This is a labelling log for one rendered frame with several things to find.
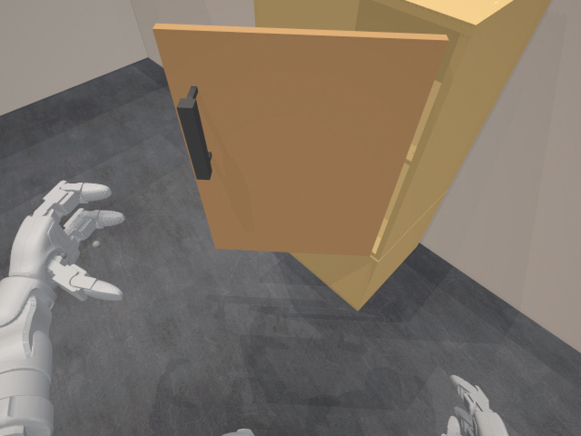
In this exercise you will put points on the cupboard door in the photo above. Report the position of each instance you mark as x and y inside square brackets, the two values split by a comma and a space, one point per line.
[308, 129]

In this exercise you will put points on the robot left hand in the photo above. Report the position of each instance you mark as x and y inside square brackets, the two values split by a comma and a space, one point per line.
[40, 238]

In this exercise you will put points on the robot left forearm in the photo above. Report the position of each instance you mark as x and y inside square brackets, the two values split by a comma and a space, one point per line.
[26, 357]

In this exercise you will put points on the robot right hand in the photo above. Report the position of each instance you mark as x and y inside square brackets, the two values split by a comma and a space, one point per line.
[484, 422]

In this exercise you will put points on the handle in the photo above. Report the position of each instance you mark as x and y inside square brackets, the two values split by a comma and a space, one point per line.
[192, 128]

